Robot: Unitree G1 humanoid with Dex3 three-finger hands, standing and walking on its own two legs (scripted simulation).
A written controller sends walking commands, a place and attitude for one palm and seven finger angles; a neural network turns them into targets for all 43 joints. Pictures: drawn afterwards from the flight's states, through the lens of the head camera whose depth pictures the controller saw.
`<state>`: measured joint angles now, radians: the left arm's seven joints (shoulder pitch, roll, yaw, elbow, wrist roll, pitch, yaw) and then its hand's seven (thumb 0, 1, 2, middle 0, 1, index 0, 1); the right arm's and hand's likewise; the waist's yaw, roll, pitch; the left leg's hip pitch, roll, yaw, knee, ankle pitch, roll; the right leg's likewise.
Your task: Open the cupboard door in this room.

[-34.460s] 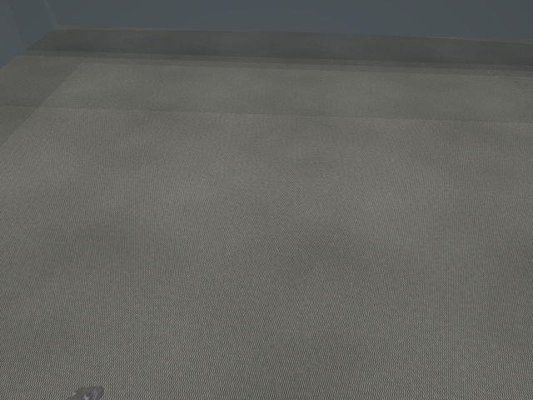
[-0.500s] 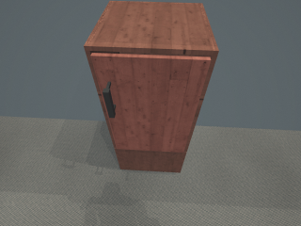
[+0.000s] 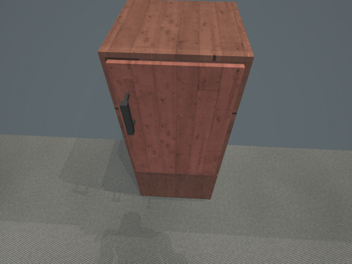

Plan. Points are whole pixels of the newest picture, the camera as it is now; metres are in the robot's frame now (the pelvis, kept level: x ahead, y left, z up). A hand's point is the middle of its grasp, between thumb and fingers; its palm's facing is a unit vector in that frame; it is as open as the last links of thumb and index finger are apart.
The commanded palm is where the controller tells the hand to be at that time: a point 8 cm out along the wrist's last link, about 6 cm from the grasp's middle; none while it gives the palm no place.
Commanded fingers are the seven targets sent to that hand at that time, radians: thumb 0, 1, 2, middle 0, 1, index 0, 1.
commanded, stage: raise the hand with hooked fingers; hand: left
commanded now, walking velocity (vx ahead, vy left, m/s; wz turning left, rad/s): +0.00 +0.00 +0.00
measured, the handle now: (129, 114) +0.54 +0.19 -0.02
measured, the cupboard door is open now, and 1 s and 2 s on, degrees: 0 0 0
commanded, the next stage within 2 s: none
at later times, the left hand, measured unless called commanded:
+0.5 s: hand out of the picture +0.13 +0.21 -0.07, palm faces +0.06 -1.00 -0.01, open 9.2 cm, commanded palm +0.13 +0.26 -0.05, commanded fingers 0.00 0.27 0.63 -0.25 -0.70 -0.25 -0.70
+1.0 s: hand (64, 237) +0.18 +0.26 -0.04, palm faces +0.01 -1.00 -0.06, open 12.2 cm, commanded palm +0.16 +0.32 -0.02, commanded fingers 0.00 -0.31 0.38 -0.29 -1.08 -0.29 -1.08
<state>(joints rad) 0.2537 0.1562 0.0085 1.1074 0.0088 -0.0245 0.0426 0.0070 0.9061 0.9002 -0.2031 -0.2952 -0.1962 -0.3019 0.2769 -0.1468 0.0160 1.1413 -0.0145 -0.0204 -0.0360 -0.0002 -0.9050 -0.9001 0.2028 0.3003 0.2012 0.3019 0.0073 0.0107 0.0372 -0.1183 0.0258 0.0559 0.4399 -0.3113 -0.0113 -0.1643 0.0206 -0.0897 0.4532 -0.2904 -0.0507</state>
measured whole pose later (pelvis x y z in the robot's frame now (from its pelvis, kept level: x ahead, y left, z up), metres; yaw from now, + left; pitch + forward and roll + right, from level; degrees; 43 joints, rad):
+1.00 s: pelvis -0.07 +0.04 -0.08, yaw +0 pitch +13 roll -3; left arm 0.23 0.30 0.26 0.13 -0.29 -0.36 -0.32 0.01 -0.09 0.48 -0.27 -0.93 -0.27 -0.94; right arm 0.29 -0.29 0.02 0.55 0.02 -0.24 -0.05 0.01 -0.90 -0.90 0.21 0.30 0.21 0.30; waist -0.02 0.02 -0.11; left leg -0.82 0.01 0.02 1.10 -0.51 0.05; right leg -0.82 -0.03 -0.11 1.02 -0.43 -0.01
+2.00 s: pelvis -0.06 +0.03 -0.06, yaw +0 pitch +12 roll -3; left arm -0.02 0.41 0.44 0.44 -0.36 -0.33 -0.52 -0.01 -0.50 0.30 -0.30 -1.20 -0.30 -1.20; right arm 0.29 -0.28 0.05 0.56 0.02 -0.20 -0.05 0.01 -0.90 -0.90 0.21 0.30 0.20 0.30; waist -0.02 0.02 -0.09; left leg -0.71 0.02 0.02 0.98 -0.48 0.04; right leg -0.71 -0.01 -0.11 0.90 -0.40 -0.02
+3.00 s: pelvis -0.06 +0.03 -0.06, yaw -1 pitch +17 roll -2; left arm -0.54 0.48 0.43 0.91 -0.21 -0.38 -0.42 -0.01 -0.50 0.30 -0.30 -1.20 -0.30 -1.20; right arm 0.33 -0.28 0.05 0.61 0.01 -0.08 -0.04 0.01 -0.90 -0.90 0.21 0.30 0.20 0.30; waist -0.08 0.01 -0.10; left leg -0.83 0.03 0.03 1.02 -0.48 0.04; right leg -0.84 0.00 -0.09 0.94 -0.40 -0.02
